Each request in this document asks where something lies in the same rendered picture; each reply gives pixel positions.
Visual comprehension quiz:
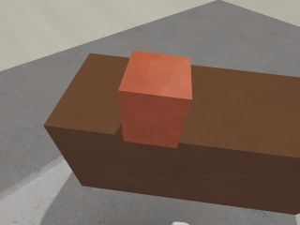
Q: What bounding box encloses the pedestal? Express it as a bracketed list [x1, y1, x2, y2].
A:
[43, 53, 300, 215]

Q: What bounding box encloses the carton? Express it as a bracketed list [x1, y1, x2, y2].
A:
[118, 51, 192, 148]

